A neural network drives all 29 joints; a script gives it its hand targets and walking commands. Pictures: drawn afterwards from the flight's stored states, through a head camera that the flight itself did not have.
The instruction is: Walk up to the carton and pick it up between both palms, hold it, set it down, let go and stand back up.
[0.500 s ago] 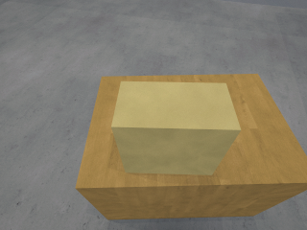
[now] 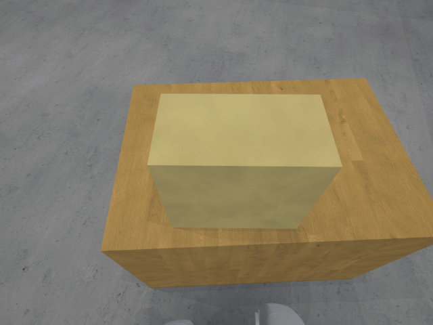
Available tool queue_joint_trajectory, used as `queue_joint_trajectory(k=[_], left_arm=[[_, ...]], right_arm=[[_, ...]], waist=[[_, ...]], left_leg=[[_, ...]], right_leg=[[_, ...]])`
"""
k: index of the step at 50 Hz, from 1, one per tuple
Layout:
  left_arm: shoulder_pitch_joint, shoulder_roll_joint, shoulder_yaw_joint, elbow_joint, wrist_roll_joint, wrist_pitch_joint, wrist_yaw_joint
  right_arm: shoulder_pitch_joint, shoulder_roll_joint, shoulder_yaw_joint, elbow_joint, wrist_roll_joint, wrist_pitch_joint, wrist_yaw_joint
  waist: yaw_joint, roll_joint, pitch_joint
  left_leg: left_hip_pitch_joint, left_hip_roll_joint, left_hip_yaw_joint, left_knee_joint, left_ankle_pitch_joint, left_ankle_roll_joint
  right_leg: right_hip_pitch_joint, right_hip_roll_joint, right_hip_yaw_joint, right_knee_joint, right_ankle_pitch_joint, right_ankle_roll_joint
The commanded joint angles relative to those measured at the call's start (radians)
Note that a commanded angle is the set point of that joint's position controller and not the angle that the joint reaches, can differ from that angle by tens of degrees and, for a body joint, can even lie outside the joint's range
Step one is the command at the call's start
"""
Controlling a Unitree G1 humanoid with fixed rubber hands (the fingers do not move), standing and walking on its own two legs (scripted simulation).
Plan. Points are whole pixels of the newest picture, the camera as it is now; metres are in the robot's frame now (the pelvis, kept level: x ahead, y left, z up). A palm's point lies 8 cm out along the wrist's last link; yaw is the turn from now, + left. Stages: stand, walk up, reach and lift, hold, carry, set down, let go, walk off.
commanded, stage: walk up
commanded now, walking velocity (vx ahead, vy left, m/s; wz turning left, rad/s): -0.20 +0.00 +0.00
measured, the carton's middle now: (237, 169) +0.41 -0.03 -0.04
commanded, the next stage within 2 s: stand in 1.20 s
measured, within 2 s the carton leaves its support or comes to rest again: neither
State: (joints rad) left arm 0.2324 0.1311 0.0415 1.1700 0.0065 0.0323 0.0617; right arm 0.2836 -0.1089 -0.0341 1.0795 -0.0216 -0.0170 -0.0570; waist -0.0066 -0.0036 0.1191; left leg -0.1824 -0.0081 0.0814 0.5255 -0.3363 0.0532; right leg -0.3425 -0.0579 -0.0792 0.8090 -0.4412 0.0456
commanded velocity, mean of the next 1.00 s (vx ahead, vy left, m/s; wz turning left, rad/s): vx -0.01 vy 0.00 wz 0.00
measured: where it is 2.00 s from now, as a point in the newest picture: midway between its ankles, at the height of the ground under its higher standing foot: outside the picture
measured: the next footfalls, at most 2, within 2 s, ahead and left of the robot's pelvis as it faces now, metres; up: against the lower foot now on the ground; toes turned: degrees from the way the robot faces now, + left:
right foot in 0.18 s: -0.02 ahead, -0.14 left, +0.00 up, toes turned -2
left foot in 0.60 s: -0.04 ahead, +0.05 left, +0.00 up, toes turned +4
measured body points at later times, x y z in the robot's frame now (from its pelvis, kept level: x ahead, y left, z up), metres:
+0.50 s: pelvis -0.03 -0.08 +0.00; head +0.00 -0.11 +0.45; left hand -0.04 +0.13 -0.15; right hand -0.02 -0.29 -0.17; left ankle -0.08 +0.06 -0.71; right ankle -0.06 -0.14 -0.73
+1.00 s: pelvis -0.04 -0.06 +0.01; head -0.04 -0.07 +0.46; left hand -0.08 +0.13 -0.15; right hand -0.07 -0.25 -0.16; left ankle -0.08 +0.04 -0.73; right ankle -0.06 -0.14 -0.73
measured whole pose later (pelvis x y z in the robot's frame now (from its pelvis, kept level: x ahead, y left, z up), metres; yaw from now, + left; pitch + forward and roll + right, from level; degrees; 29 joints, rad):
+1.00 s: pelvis -0.04 -0.06 +0.01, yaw +1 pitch -2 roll +0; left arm 0.30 0.09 -0.01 1.20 0.00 -0.02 0.04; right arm 0.30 -0.08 0.04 1.22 0.00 -0.02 -0.04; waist 0.01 0.01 0.05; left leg -0.07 0.01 0.07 0.36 -0.25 0.01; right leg -0.09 0.04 -0.10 0.34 -0.23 -0.07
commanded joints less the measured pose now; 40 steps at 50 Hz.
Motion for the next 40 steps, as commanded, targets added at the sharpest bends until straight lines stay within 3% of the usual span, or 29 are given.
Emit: queue_joint_trajectory(k=[1, 4, 5, 6, 7, 8, 9, 10, 11, 12, 13, 14, 15, 16, 18, 20, 23, 26, 28, 30, 32, 33, 35, 40], left_arm=[[-0.034, 0.034, 0.022, -0.115, 0.012, 0.026, 0.001], [0.010, 0.058, 0.039, -0.134, 0.007, 0.024, -0.005], [0.056, 0.013, 0.015, -0.114, 0.011, 0.015, -0.015], [0.049, 0.017, 0.014, -0.109, 0.011, 0.008, -0.020], [0.046, 0.016, 0.013, -0.113, 0.008, 0.002, -0.019], [0.086, 0.027, 0.015, -0.101, 0.003, -0.006, -0.012], [0.127, 0.046, 0.018, -0.083, 0.002, -0.016, -0.004], [0.164, 0.081, 0.019, -0.071, 0.008, -0.027, 0.002], [0.144, 0.111, 0.014, -0.078, 0.017, -0.037, 0.000], [0.129, 0.130, 0.008, -0.066, 0.008, -0.041, -0.006], [0.088, 0.097, -0.003, -0.077, 0.005, -0.048, -0.013], [0.063, 0.064, -0.016, -0.087, 0.006, -0.053, -0.015], [0.054, 0.063, -0.021, -0.089, 0.009, -0.057, -0.009], [0.056, 0.072, -0.022, -0.098, 0.008, -0.062, -0.002], [0.069, 0.065, -0.021, -0.096, 0.003, -0.066, -0.004], [0.110, 0.045, -0.028, -0.085, 0.001, -0.070, -0.009], [0.126, 0.059, -0.029, -0.074, 0.010, -0.074, -0.009], [0.150, 0.060, -0.028, -0.062, 0.013, -0.072, -0.006], [0.137, 0.073, -0.026, -0.063, 0.010, -0.070, -0.006], [0.117, 0.076, -0.026, -0.064, 0.001, -0.069, -0.009], [0.149, 0.043, -0.030, -0.051, -0.009, -0.069, -0.015], [0.148, 0.022, -0.033, -0.042, -0.009, -0.066, -0.012], [0.153, 0.040, -0.033, -0.023, -0.005, -0.062, -0.011], [0.182, 0.027, -0.040, 0.022, -0.001, -0.060, -0.020]], right_arm=[[0.131, -0.173, -0.044, -0.029, -0.015, 0.021, -0.023], [0.005, -0.204, -0.053, -0.083, -0.029, 0.024, -0.021], [0.022, -0.140, -0.031, -0.064, -0.027, 0.013, -0.008], [-0.011, -0.118, -0.021, -0.073, -0.021, 0.012, -0.005], [-0.028, -0.117, -0.018, -0.072, -0.022, 0.011, -0.004], [-0.029, -0.122, -0.014, -0.057, -0.018, 0.009, -0.002], [0.006, -0.119, -0.013, -0.037, -0.013, 0.009, 0.003], [0.062, -0.085, 0.000, -0.021, -0.002, 0.008, 0.010], [0.133, -0.022, 0.016, -0.015, 0.012, 0.017, 0.015], [0.112, -0.042, 0.007, -0.007, 0.003, 0.036, 0.003], [0.058, -0.066, 0.003, -0.017, 0.002, 0.048, 0.003], [0.015, -0.095, -0.003, -0.021, 0.006, 0.058, 0.009], [0.013, -0.086, -0.004, -0.001, 0.008, 0.063, 0.017], [0.039, -0.060, 0.004, 0.017, 0.007, 0.064, 0.023], [0.057, -0.038, 0.016, 0.039, 0.004, 0.063, 0.022], [0.035, -0.053, 0.017, 0.047, 0.007, 0.062, 0.014], [0.015, -0.059, 0.020, 0.048, 0.016, 0.055, 0.008], [-0.008, -0.063, 0.018, 0.052, 0.018, 0.047, 0.003], [0.020, -0.062, 0.021, 0.067, 0.017, 0.035, 0.004], [0.077, -0.070, 0.023, 0.095, 0.011, 0.017, 0.005], [0.065, -0.076, 0.028, 0.110, 0.016, 0.006, 0.009], [0.039, -0.070, 0.034, 0.108, 0.021, 0.007, 0.012], [0.031, -0.044, 0.044, 0.114, 0.019, 0.005, 0.011], [0.067, -0.045, 0.053, 0.132, 0.022, 0.001, 0.006]], waist=[[-0.044, 0.155, -0.055], [0.010, 0.112, -0.112], [0.016, 0.073, -0.235], [0.017, 0.067, -0.208], [0.021, 0.073, -0.180], [0.046, 0.092, -0.171], [0.053, 0.047, -0.157], [0.037, -0.038, -0.160], [-0.015, -0.211, -0.133], [-0.009, -0.230, -0.082], [-0.001, -0.246, -0.038], [0.000, -0.174, 0.038], [-0.005, -0.134, 0.056], [-0.013, -0.129, 0.061], [-0.012, -0.081, 0.034], [0.001, -0.088, -0.004], [0.004, -0.137, -0.042], [0.014, -0.159, -0.057], [0.001, -0.125, -0.091], [-0.018, -0.042, -0.126], [0.008, 0.040, -0.152], [0.015, 0.096, -0.103], [0.012, 0.129, -0.047], [0.018, 0.061, 0.014]], left_leg=[[-0.075, 0.384, -0.254, -0.122, 1.009, 0.233], [-0.046, 0.349, -0.230, -0.063, 0.947, 0.211], [0.011, 0.286, -0.214, -0.128, 0.470, 0.166], [-0.008, 0.245, -0.187, -0.138, 0.338, 0.134], [-0.026, 0.222, -0.177, -0.114, 0.337, 0.109], [-0.023, 0.213, -0.177, -0.058, 0.419, 0.086], [-0.055, 0.191, -0.159, 0.024, 0.466, 0.057], [-0.133, 0.150, -0.117, 0.102, 0.313, 0.015], [-0.267, 0.056, -0.040, 0.211, -0.166, -0.040], [-0.148, 0.069, -0.089, 0.243, -0.266, -0.037], [-0.109, 0.078, -0.106, 0.268, -0.246, -0.043], [-0.115, 0.072, -0.109, 0.292, -0.208, -0.044], [-0.141, 0.060, -0.106, 0.305, -0.167, -0.044], [-0.152, 0.057, -0.096, 0.300, -0.135, -0.045], [-0.141, 0.051, -0.092, 0.301, -0.096, -0.052], [-0.114, 0.053, -0.083, 0.280, -0.083, -0.062], [-0.111, 0.054, -0.067, 0.191, -0.111, -0.067], [-0.085, 0.051, -0.057, 0.077, -0.114, -0.073], [-0.022, 0.070, -0.068, -0.027, -0.002, -0.068], [0.118, 0.114, -0.101, -0.134, 0.260, -0.056], [0.185, 0.152, -0.122, -0.134, 0.393, -0.043], [0.109, 0.155, -0.129, -0.141, 0.370, -0.034], [0.073, 0.145, -0.122, -0.187, 0.307, -0.039], [0.049, 0.141, -0.125, -0.230, 0.234, -0.028]], right_leg=[[-0.101, 0.028, 0.093, 0.406, -0.183, -0.013], [-0.119, 0.025, 0.108, 0.361, -0.127, -0.006], [-0.032, -0.001, 0.110, 0.159, -0.050, -0.017], [0.021, 0.009, 0.069, 0.019, -0.003, -0.008], [0.095, 0.016, 0.042, -0.161, 0.062, -0.003], [0.176, 0.021, 0.035, -0.363, 0.168, -0.006], [0.275, 0.021, 0.030, -0.516, 0.310, -0.013], [0.375, -0.086, 0.149, -0.558, 0.444, -0.028], [0.408, -0.282, 0.368, -0.542, 0.756, -0.089], [0.211, -0.329, 0.320, -0.511, 0.878, -0.178], [0.106, -0.294, 0.324, -0.541, 0.775, -0.206], [0.051, -0.247, 0.292, -0.571, 0.680, -0.179], [0.083, -0.200, 0.236, -0.564, 0.674, -0.143], [0.109, -0.187, 0.198, -0.548, 0.731, -0.129], [0.163, -0.163, 0.173, -0.538, 0.732, -0.127], [0.191, -0.153, 0.170, -0.536, 0.728, -0.129], [0.265, -0.144, 0.158, -0.500, 0.832, -0.147], [0.300, -0.152, 0.200, -0.479, 0.894, -0.167], [0.301, -0.154, 0.198, -0.466, 0.868, -0.169], [0.246, -0.129, 0.182, -0.453, 0.781, -0.143], [0.216, -0.064, 0.133, -0.485, 0.567, -0.118], [0.232, -0.054, 0.122, -0.512, 0.487, -0.115], [0.235, -0.066, 0.138, -0.513, 0.465, -0.120], [0.212, -0.059, 0.134, -0.543, 0.376, -0.114]])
